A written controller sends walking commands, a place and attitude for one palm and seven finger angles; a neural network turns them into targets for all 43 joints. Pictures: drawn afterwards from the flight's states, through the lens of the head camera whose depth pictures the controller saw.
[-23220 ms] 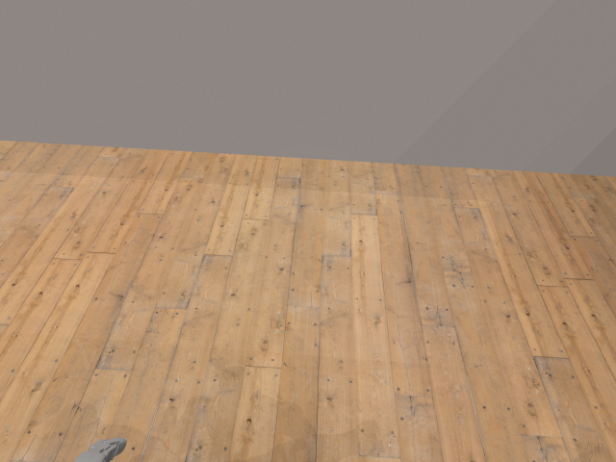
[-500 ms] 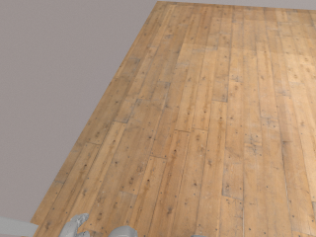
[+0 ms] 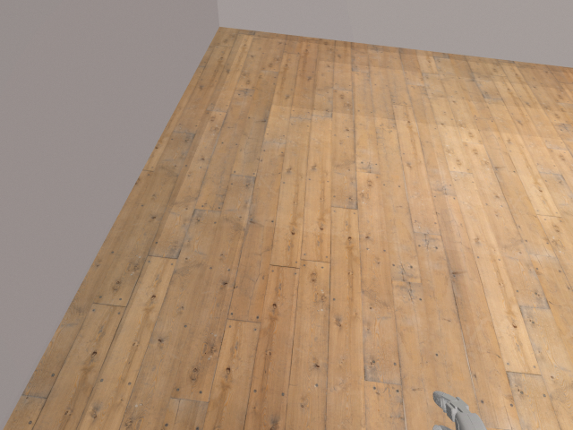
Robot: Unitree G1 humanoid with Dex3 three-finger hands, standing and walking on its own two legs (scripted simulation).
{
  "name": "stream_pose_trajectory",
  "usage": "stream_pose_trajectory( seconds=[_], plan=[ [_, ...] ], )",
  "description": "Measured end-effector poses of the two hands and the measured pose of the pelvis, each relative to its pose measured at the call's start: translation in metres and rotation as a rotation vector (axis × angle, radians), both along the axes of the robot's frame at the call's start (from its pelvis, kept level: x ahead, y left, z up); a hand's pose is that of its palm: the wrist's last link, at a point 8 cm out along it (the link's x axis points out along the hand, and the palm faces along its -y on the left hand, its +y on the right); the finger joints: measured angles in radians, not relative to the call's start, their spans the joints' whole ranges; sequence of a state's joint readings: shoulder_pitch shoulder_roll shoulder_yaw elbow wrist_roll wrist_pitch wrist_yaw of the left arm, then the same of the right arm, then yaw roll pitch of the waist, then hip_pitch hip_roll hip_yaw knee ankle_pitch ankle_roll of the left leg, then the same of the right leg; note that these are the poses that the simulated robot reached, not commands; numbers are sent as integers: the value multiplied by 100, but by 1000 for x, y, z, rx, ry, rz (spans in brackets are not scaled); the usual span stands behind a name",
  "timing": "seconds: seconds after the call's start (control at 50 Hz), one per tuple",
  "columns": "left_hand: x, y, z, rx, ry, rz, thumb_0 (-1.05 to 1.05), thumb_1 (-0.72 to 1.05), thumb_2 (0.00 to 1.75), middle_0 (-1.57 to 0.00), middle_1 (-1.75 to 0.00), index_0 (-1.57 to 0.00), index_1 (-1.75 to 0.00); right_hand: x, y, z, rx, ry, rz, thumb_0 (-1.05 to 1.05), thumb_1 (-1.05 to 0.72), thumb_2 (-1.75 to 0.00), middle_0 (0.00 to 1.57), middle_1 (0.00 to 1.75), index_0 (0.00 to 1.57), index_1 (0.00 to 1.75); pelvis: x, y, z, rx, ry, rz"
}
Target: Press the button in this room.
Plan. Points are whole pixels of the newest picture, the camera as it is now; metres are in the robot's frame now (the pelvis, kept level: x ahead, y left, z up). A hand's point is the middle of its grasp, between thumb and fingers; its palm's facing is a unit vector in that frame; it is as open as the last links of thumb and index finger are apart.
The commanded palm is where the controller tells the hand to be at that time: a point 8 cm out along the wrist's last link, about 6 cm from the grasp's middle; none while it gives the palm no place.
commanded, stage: walk to a spot facing it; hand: left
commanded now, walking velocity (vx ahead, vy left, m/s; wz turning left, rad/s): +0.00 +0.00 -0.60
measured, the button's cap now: out of the picture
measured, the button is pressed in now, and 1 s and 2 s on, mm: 0 0 0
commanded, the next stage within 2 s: turn to face it in 0.38 s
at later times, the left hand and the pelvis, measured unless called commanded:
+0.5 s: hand (251, 308) +0.34 +0.10 -0.16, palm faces -0.37 -0.89 -0.27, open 7.4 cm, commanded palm none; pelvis +0.12 -0.04 -0.02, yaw -20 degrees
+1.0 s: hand (221, 320) +0.31 +0.16 -0.17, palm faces -0.14 -0.97 -0.20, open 7.4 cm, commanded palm none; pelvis +0.20 -0.03 +0.00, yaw -10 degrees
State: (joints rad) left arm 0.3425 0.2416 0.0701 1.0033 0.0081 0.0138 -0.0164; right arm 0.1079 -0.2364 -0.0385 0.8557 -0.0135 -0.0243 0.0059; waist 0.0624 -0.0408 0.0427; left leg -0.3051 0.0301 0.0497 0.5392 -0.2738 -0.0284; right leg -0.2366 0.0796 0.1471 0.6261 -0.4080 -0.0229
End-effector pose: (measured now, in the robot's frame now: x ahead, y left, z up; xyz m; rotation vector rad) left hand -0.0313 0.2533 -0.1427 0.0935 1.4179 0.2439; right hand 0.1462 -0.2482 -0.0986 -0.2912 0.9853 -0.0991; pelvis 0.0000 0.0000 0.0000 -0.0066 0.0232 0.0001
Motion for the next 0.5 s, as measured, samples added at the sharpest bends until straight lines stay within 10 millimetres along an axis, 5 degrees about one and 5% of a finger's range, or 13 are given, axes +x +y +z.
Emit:
stream_pose_trajectory(
  seconds=[0.1,0.24,0.4,0.5],
  plan=[
    [58,21,5,-10,0,-104,1,91,89,-20,-30,-20,-30,-21,11,4,9,41,-106,0,-90,-90,20,30,20,30,25,13,9,-16,-17,-91],
    [183,19,16,13,-127,-259,1,91,90,-20,-30,-20,-30,-86,17,-11,42,248,-296,0,-90,-90,20,30,20,30,60,14,13,-26,-12,-181],
    [325,-52,14,14,-248,-491,1,91,90,-19,-30,-19,-30,-147,10,-39,116,443,-533,0,-90,-90,20,30,20,30,104,-13,-5,-3,-3,-299],
    [380,-104,14,12,-349,-587,0,91,90,-20,-30,-20,-30,-146,-11,-55,145,488,-612,1,-90,-90,20,30,20,30,124,-36,-16,5,-17,-350]
  ],
)
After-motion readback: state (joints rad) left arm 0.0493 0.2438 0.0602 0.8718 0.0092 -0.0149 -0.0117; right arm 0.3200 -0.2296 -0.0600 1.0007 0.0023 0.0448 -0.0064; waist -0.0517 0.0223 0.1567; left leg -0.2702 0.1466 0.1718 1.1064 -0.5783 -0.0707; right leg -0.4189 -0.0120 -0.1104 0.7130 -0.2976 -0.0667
